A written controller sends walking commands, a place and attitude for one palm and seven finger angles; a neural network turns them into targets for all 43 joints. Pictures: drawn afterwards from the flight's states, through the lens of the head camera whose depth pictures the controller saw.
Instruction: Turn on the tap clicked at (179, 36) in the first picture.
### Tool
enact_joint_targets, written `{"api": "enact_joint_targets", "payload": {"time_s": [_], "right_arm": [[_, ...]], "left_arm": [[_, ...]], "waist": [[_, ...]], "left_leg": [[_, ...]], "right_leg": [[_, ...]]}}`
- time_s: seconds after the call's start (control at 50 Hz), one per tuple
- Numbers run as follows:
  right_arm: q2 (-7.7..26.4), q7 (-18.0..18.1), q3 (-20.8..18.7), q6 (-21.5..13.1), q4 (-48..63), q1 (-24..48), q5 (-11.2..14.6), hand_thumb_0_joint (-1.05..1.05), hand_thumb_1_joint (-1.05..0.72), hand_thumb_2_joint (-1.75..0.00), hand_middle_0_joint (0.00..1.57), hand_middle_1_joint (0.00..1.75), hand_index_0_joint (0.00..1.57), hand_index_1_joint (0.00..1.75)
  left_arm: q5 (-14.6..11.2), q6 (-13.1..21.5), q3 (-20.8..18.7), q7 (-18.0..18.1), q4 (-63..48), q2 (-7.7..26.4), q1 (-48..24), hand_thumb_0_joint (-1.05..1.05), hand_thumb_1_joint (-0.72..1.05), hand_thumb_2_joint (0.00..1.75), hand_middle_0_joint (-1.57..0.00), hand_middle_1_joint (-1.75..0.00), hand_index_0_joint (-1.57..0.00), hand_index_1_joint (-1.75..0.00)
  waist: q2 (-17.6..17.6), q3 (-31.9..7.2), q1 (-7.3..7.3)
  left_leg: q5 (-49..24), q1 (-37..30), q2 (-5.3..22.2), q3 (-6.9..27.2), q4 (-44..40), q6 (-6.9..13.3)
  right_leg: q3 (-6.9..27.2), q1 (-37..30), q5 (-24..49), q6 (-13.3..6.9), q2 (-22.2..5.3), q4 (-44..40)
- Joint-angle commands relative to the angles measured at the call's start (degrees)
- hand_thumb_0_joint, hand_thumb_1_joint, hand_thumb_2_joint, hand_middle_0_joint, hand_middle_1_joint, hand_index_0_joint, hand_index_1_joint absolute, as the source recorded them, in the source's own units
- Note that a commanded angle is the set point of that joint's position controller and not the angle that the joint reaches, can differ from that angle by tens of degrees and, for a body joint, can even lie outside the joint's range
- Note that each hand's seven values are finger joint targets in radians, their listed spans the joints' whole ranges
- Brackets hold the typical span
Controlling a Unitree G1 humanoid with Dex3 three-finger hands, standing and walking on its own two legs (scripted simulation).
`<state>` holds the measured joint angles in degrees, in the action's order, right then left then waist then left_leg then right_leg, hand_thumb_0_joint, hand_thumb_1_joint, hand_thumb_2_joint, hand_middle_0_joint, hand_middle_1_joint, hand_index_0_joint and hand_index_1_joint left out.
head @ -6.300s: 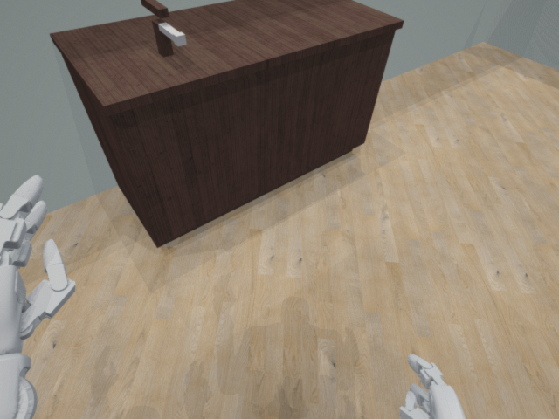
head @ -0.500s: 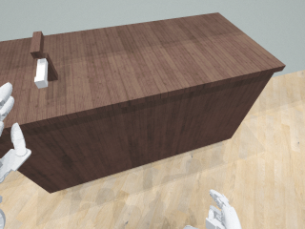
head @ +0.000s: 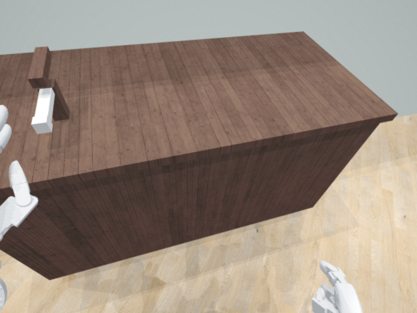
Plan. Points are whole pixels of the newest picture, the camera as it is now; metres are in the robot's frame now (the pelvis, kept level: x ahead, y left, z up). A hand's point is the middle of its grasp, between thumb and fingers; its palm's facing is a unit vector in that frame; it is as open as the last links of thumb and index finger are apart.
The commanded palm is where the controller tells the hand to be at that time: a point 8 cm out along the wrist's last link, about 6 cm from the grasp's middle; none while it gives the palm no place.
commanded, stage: come to a stop and stand still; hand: left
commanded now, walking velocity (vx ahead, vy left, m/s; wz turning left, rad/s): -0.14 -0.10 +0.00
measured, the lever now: (42, 124) +0.45 +0.39 +0.08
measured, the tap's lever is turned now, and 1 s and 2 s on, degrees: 0 0 0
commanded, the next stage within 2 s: look again from close up in 1.20 s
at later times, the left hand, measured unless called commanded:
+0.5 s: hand (71, 219) +0.21 +0.21 +0.15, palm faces +0.30 -0.87 -0.38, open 7.4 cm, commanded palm +0.16 +0.25 +0.19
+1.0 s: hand (39, 186) +0.24 +0.26 +0.17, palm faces +0.34 -0.88 -0.33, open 7.4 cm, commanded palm +0.19 +0.29 +0.19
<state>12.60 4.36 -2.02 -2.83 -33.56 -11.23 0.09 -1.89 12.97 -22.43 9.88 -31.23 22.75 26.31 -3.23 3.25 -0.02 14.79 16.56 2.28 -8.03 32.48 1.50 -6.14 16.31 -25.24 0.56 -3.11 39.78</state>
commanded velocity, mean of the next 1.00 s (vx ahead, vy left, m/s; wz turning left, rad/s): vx -0.01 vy -0.01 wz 0.00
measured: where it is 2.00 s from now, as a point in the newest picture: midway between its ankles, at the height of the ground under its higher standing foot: outside the picture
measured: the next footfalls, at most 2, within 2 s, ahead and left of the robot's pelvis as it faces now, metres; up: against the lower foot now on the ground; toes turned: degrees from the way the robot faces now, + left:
right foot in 0.18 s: +0.05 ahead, -0.12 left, +0.00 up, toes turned -5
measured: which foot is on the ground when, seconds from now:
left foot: down 0.00-1.00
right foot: up 0.00-0.16, down 0.18-1.00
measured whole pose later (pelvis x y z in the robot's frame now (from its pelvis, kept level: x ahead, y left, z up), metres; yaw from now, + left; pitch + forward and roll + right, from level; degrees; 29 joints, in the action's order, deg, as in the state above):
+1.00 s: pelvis +0.01 +0.02 +0.01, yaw -3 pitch -1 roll -1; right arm 8.9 1.1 3.7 -8.1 -33.1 -10.6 -0.8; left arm -2.4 11.2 -19.4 5.7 -25.9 20.6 22.4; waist -2.4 3.0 2.4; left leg 12.1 11.8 -1.6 -1.6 24.6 2.9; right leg -2.8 9.6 -10.6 0.9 -0.8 21.2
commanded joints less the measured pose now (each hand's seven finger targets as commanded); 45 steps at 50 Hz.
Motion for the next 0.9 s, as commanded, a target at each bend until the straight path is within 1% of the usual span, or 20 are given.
{"api": "enact_joint_targets", "payload": {"time_s": [0.0,0.04,0.1,0.14,0.18,0.2,0.22,0.24,0.26,0.28,0.32,0.36,0.38,0.46,0.48,0.54,0.6,0.68,0.8,0.88], "right_arm": [[5.78,-0.78,-0.51,-4.85,7.60,2.31,-0.60,0.00,-0.90,-0.90,0.20,0.30,0.20,0.30],[5.95,-1.73,-0.47,-5.48,7.88,1.64,-0.47,0.00,-0.90,-0.90,0.20,0.30,0.20,0.30],[5.67,-1.96,0.26,-5.69,8.34,2.05,-0.63,0.00,-0.90,-0.90,0.20,0.30,0.20,0.30],[5.36,-1.66,0.69,-5.36,8.46,2.89,-0.44,0.00,-0.90,-0.90,0.20,0.30,0.20,0.30],[4.78,-1.36,1.10,-4.75,8.96,3.86,-0.05,0.00,-0.90,-0.90,0.20,0.30,0.20,0.30],[7.80,-0.79,-2.43,-8.66,5.79,-1.61,-4.17,0.00,-0.90,-0.90,0.20,0.30,0.20,0.30],[1.30,-0.68,-0.73,-8.67,3.59,-0.44,-1.16,0.00,-0.90,-0.90,0.20,0.30,0.20,0.30],[4.41,-1.21,-1.17,-8.70,7.67,-1.12,0.03,0.00,-0.90,-0.90,0.20,0.30,0.20,0.30],[4.90,-2.01,-0.49,-8.57,7.54,-1.03,0.09,0.00,-0.90,-0.90,0.20,0.30,0.20,0.30],[4.14,-2.80,0.02,-8.77,7.95,0.60,1.05,0.00,-0.90,-0.90,0.20,0.30,0.20,0.30],[4.86,-3.28,0.10,-8.80,8.64,2.47,0.90,0.00,-0.90,-0.90,0.20,0.30,0.20,0.30],[4.72,-2.78,0.55,-8.62,8.80,3.26,0.68,0.00,-0.90,-0.90,0.20,0.30,0.20,0.30],[5.06,-2.37,0.69,-8.59,8.80,3.57,0.70,0.00,-0.90,-0.90,0.20,0.30,0.20,0.30],[5.61,-1.03,0.80,-9.09,8.19,3.77,0.02,0.00,-0.90,-0.90,0.20,0.30,0.20,0.30],[6.10,-0.78,0.72,-9.13,8.15,4.27,0.08,0.00,-0.90,-0.90,0.20,0.30,0.20,0.30],[6.19,-0.72,0.55,-9.61,8.17,4.20,-0.15,0.00,-0.90,-0.90,0.20,0.30,0.20,0.30],[6.25,-1.25,0.66,-10.06,8.58,3.99,-0.34,0.00,-0.90,-0.90,0.20,0.30,0.20,0.30],[6.45,-2.04,0.51,-10.49,8.63,3.00,-0.46,0.00,-0.90,-0.90,0.20,0.30,0.20,0.30],[6.04,-2.27,0.95,-9.44,8.58,2.98,-0.71,0.00,-0.90,-0.90,0.20,0.30,0.20,0.30],[5.85,-2.13,1.25,-8.64,8.88,3.66,-0.78,0.00,-0.90,-0.90,0.20,0.30,0.20,0.30]], "left_arm": [[0.69,3.57,-3.03,0.04,-14.03,7.70,-4.98,0.00,0.90,0.90,-0.20,-0.30,-0.20,-0.30],[0.37,2.38,-1.76,-0.16,-14.57,6.12,-2.82,0.00,0.90,0.90,-0.20,-0.30,-0.20,-0.30],[-0.03,1.33,-2.92,-0.18,-14.09,6.69,-1.14,0.00,0.90,0.90,-0.20,-0.30,-0.20,-0.30],[-0.18,0.99,-4.31,-0.16,-11.80,7.45,-1.06,0.00,0.90,0.90,-0.20,-0.30,-0.20,-0.30],[-0.41,0.31,-5.05,-0.32,-9.68,7.50,-0.86,0.00,0.90,0.90,-0.20,-0.30,-0.20,-0.30],[7.45,5.30,-35.32,-2.25,-15.42,50.16,-61.71,0.00,0.90,0.90,-0.20,-0.30,-0.20,-0.30],[1.38,1.67,-12.24,-5.00,18.47,15.61,-26.59,0.00,0.90,0.90,-0.20,-0.30,-0.20,-0.30],[0.13,1.53,-9.01,-5.44,16.88,10.71,-16.30,0.00,0.90,0.90,-0.20,-0.30,-0.20,-0.30],[-1.31,2.87,-6.43,-5.60,7.63,10.35,-14.29,0.00,0.90,0.90,-0.20,-0.30,-0.20,-0.30],[-2.16,2.97,-2.55,-5.16,7.12,4.85,-10.28,0.00,0.90,0.90,-0.20,-0.30,-0.20,-0.30],[-1.70,2.39,-1.49,-4.65,0.90,6.72,-5.73,0.00,0.90,0.90,-0.20,-0.30,-0.20,-0.30],[-1.33,1.88,-1.80,-4.00,-1.81,7.51,-4.20,0.00,0.90,0.90,-0.20,-0.30,-0.20,-0.30],[-1.28,1.94,-3.78,-3.22,-3.24,9.83,-4.84,0.00,0.90,0.90,-0.20,-0.30,-0.20,-0.30],[-0.55,2.57,-5.44,-2.34,-5.30,10.99,-10.88,0.00,0.90,0.90,-0.20,-0.30,-0.20,-0.30],[-0.31,2.92,-6.39,-1.92,-8.09,12.92,-14.05,0.00,0.90,0.90,-0.20,-0.30,-0.20,-0.30],[-0.03,3.61,-4.79,-1.89,-7.60,10.65,-13.82,0.00,0.90,0.90,-0.20,-0.30,-0.20,-0.30],[0.08,4.14,-3.75,-2.28,-7.29,8.84,-11.34,0.00,0.90,0.90,-0.20,-0.30,-0.20,-0.30],[-0.21,4.09,-2.96,-2.83,-5.07,6.75,-6.13,0.00,0.90,0.90,-0.20,-0.30,-0.20,-0.30],[-0.41,3.33,-3.53,-3.21,-5.92,7.57,-6.40,0.00,0.90,0.90,-0.20,-0.30,-0.20,-0.30],[-0.61,2.68,-3.14,-3.35,-8.33,7.75,-9.02,0.00,0.90,0.90,-0.20,-0.30,-0.20,-0.30]], "waist": [[16.66,-10.09,0.21],[17.15,-11.27,-0.24],[17.06,-9.96,-0.32],[14.37,-9.36,0.12],[7.91,-9.84,0.19],[-1.87,0.64,3.49],[-6.26,-8.20,1.86],[-2.40,-7.56,3.06],[-0.82,-11.45,2.83],[1.73,-13.70,2.40],[-3.68,-10.78,3.68],[-6.87,-8.27,3.34],[-5.47,-7.38,2.84],[0.26,-5.59,1.84],[2.95,-5.25,1.68],[9.38,-4.13,1.72],[9.74,-3.58,1.95],[8.75,-6.14,2.21],[6.95,-10.18,1.98],[8.38,-10.80,1.78]], "left_leg": [[-45.15,-15.36,15.95,14.46,-8.93,4.41],[-43.57,-15.24,14.37,10.95,-8.95,2.70],[-35.31,-10.11,14.12,10.02,-10.00,1.84],[-25.57,-5.32,13.73,8.94,-9.54,1.14],[-12.38,0.12,10.15,6.36,-7.32,-1.11],[-7.73,9.79,5.88,2.33,2.29,-0.79],[-1.46,0.10,-1.74,5.84,2.53,-1.20],[-3.00,-2.77,-0.22,4.03,0.31,-1.66],[-1.91,-1.81,-1.33,5.25,-3.28,-1.04],[-4.98,-3.33,-1.17,5.71,-5.77,-0.68],[-3.67,-4.85,-0.58,6.11,-5.65,0.30],[1.29,-3.68,-1.21,6.37,-5.20,0.48],[1.29,-3.38,-1.26,6.83,-5.37,0.27],[0.57,-5.61,-2.14,7.99,-5.54,0.13],[0.65,-5.54,-1.76,8.73,-6.63,0.01],[2.60,-4.37,-0.98,10.11,-10.20,0.43],[3.56,-0.49,-0.08,11.95,-14.13,0.30],[-2.88,-0.36,0.33,12.33,-14.86,-0.19],[-17.24,-5.06,1.16,12.28,-13.13,-0.95],[-19.16,-6.76,0.87,11.48,-12.72,-1.61]], "right_leg": [[2.85,5.52,0.56,0.50,0.95,0.14],[1.52,2.22,3.46,0.42,2.10,-3.55],[0.84,-3.15,7.07,0.52,2.29,-9.39],[1.08,-7.72,11.31,0.68,1.70,-13.42],[3.98,-12.23,22.23,0.09,-0.48,-15.30],[12.89,-2.02,25.58,0.00,-3.82,-21.59],[18.10,-0.38,25.95,-7.36,-8.97,-21.00],[21.17,-1.90,31.11,-3.99,-8.45,-22.19],[16.05,-9.07,28.26,-2.48,-8.28,-20.23],[13.70,-12.57,26.41,-1.64,-7.25,-18.31],[13.07,-6.52,16.45,1.48,-5.57,-21.97],[14.15,-2.79,2.24,1.10,-5.41,-26.40],[13.72,-1.81,-1.80,-0.09,-5.73,-26.92],[14.18,2.37,-7.39,-2.08,-4.34,-27.80],[13.47,1.78,-6.95,-2.13,-3.96,-26.88],[12.27,-0.96,-3.75,-1.63,-1.21,-25.71],[9.80,-6.39,2.33,-1.16,1.35,-23.39],[7.90,-11.19,12.79,-1.13,2.27,-21.06],[6.08,-12.37,24.57,-0.82,2.71,-18.58],[5.63,-12.02,25.78,-0.78,2.89,-18.24]]}}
